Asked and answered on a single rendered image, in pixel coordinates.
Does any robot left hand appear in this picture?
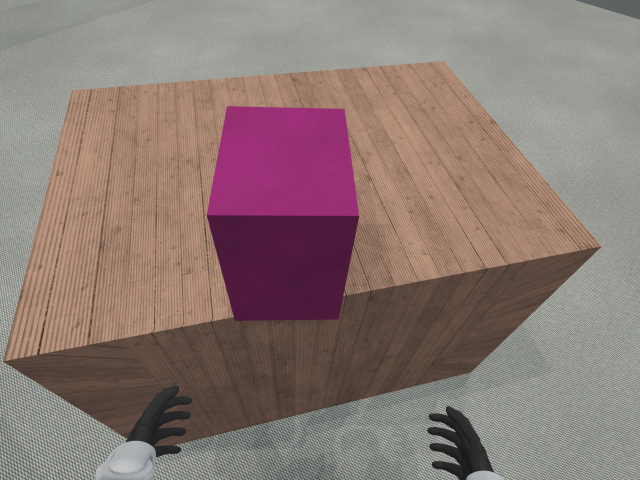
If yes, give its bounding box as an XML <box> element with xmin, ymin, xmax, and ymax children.
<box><xmin>125</xmin><ymin>386</ymin><xmax>192</xmax><ymax>457</ymax></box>

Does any robot left forearm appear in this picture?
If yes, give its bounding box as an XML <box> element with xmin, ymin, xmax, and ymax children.
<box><xmin>94</xmin><ymin>441</ymin><xmax>156</xmax><ymax>480</ymax></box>

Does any pedestal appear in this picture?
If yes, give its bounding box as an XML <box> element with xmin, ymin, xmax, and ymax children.
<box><xmin>3</xmin><ymin>61</ymin><xmax>602</xmax><ymax>447</ymax></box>

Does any carton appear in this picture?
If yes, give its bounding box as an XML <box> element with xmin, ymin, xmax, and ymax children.
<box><xmin>207</xmin><ymin>106</ymin><xmax>359</xmax><ymax>321</ymax></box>

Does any robot right hand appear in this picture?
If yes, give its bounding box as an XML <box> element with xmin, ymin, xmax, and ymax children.
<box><xmin>427</xmin><ymin>406</ymin><xmax>494</xmax><ymax>480</ymax></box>

